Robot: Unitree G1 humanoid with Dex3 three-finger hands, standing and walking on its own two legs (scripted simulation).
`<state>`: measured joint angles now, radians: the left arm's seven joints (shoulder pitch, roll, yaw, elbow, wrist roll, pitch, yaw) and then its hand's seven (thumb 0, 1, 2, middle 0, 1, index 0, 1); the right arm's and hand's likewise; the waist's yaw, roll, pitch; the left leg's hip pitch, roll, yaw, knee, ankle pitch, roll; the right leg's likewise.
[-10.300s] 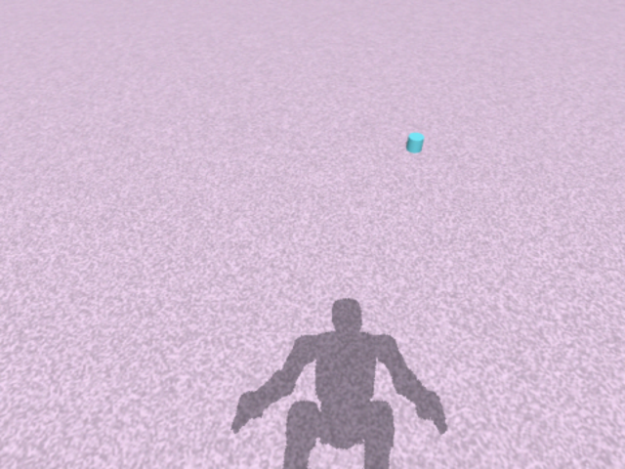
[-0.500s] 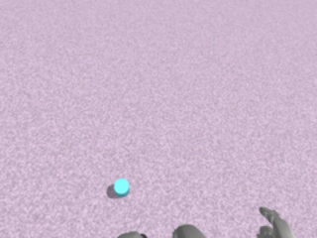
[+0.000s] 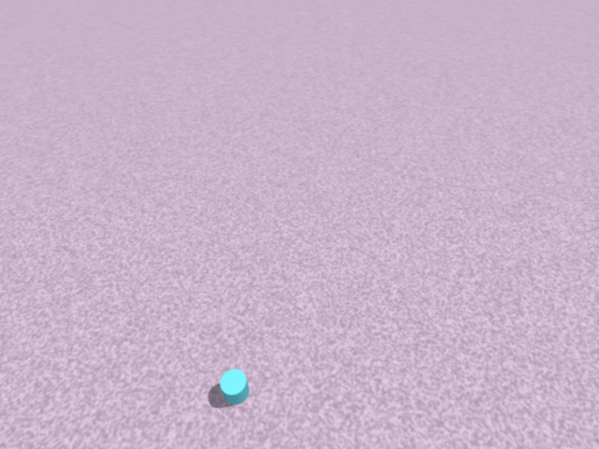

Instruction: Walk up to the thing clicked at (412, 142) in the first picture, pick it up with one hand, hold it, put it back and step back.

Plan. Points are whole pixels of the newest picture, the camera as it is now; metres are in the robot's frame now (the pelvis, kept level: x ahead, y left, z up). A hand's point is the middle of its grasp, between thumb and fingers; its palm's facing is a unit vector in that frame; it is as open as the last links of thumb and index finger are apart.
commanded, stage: walk up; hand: left
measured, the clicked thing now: (234, 386) +0.53 +0.28 -0.74
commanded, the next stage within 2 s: none
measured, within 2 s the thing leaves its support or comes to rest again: neither
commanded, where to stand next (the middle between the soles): +0.22 -0.01 m, yaw +5 degrees
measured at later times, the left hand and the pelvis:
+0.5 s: hand out of the picture +0.14 +0.25 -0.16, palm faces +0.04 -0.92 -0.39, open 7.3 cm; pelvis +0.07 -0.05 -0.03, yaw +5 degrees
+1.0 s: hand out of the picture +0.03 +0.30 -0.15, palm faces +0.13 -0.77 -0.62, open 7.3 cm; pelvis +0.06 -0.03 -0.06, yaw +12 degrees
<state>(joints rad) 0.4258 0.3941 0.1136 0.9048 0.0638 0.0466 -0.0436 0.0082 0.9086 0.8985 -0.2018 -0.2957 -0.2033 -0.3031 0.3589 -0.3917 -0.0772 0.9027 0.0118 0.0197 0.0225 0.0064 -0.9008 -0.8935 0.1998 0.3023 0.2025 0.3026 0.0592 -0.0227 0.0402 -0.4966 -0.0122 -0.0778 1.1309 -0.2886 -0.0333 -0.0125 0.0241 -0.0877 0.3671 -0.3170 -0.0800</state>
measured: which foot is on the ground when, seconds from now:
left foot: up 0.00-0.16, down 0.18-0.54, up 0.56-1.00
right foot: down 0.00-0.22, up 0.24-0.50, down 0.52-1.00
